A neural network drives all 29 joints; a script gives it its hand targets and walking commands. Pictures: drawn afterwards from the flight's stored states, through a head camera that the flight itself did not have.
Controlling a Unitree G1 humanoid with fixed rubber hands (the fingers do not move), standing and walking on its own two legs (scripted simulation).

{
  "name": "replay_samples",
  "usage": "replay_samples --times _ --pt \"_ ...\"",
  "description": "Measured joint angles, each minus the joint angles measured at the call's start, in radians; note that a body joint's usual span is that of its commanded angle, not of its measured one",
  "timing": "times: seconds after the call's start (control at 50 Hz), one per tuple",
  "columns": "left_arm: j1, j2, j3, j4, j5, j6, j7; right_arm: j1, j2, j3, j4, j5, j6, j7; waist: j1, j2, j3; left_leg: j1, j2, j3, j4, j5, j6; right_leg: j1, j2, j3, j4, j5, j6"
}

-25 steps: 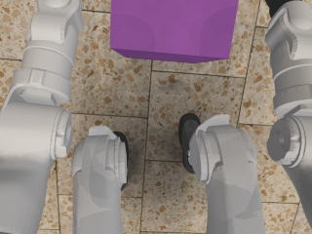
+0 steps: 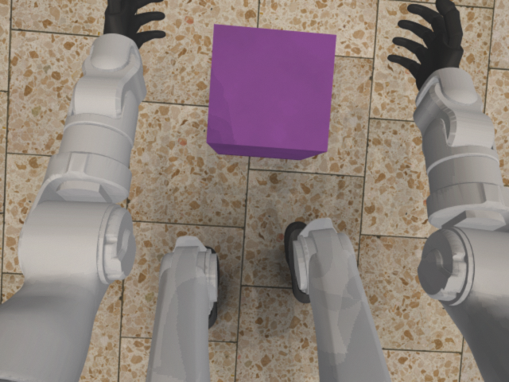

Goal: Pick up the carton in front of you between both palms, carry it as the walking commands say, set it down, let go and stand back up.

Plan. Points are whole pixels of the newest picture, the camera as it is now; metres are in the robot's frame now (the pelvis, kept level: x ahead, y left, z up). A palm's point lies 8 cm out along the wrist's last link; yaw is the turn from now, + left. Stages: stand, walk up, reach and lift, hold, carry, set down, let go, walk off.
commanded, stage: set down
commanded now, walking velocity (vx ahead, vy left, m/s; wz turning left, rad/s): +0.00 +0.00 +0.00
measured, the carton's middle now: (266, 105) +0.53 -0.07 -0.37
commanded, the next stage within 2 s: let go in 0.38 s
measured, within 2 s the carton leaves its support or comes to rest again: neither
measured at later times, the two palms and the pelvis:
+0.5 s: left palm out of the picture +0.57 +0.12 +0.04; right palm out of the picture +0.49 -0.27 +0.04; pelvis +0.03 -0.01 +0.13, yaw +0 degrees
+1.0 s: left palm out of the picture +0.41 +0.16 +0.14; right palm out of the picture +0.35 -0.28 +0.15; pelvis +0.09 -0.02 +0.24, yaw -2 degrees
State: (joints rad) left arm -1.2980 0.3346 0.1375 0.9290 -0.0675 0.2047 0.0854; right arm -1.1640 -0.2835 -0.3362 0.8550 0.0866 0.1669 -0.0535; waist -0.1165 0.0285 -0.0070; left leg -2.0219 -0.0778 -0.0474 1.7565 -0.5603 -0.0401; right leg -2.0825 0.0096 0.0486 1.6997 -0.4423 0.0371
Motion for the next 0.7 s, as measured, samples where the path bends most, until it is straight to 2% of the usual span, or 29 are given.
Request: replay_samples --times 0.16,0.24,0.38,0.48,0.54,0.64,0.7 --pt "0.049 -0.009 0.002 -0.045 0.017 0.024 -0.009 0.044 0.015 -0.010 -0.044 -0.002 0.025 0.027 -0.012 -0.011 -0.060 0.096 0.006 -0.006 -0.160 0.036 -0.003 0.094 0.002 -0.001 -0.152 0.029 -0.008" --pt "0.099 -0.044 0.051 -0.080 0.060 0.019 -0.029 0.095 0.024 -0.004 -0.085 -0.002 0.031 0.033 0.007 -0.013 -0.077 0.174 0.017 -0.013 -0.252 0.053 -0.003 0.173 0.010 -0.005 -0.246 0.048 -0.012" --pt "0.188 -0.046 0.069 -0.062 0.074 -0.014 -0.065 0.164 0.076 -0.038 -0.084 -0.068 -0.002 0.037 0.008 -0.004 -0.094 0.324 0.016 -0.018 -0.432 0.105 -0.002 0.324 0.003 -0.003 -0.414 0.088 -0.016" --pt "0.177 -0.065 0.090 -0.043 0.088 -0.016 -0.047 0.176 0.062 -0.038 -0.065 -0.087 -0.015 0.064 0.013 0.003 -0.092 0.402 0.018 -0.028 -0.529 0.138 -0.002 0.408 0.000 -0.010 -0.514 0.118 -0.020" --pt "0.203 -0.087 0.099 -0.073 0.120 -0.011 -0.033 0.197 0.049 -0.033 -0.072 -0.118 -0.009 0.087 0.019 0.002 -0.080 0.465 0.020 -0.026 -0.591 0.154 -0.001 0.468 -0.001 -0.007 -0.570 0.131 -0.021" --pt "0.407 -0.169 0.103 -0.189 0.170 -0.025 0.006 0.372 0.058 0.020 -0.152 -0.164 -0.021 0.133 0.034 -0.013 -0.082 0.612 0.027 -0.022 -0.730 0.183 -0.003 0.605 -0.001 0.000 -0.688 0.151 -0.030" --pt "0.572 -0.203 0.075 -0.276 0.169 -0.044 0.017 0.491 0.072 0.042 -0.201 -0.180 -0.041 0.148 0.030 -0.014 -0.073 0.719 0.030 -0.031 -0.806 0.196 -0.005 0.710 -0.001 -0.006 -0.756 0.157 -0.036"
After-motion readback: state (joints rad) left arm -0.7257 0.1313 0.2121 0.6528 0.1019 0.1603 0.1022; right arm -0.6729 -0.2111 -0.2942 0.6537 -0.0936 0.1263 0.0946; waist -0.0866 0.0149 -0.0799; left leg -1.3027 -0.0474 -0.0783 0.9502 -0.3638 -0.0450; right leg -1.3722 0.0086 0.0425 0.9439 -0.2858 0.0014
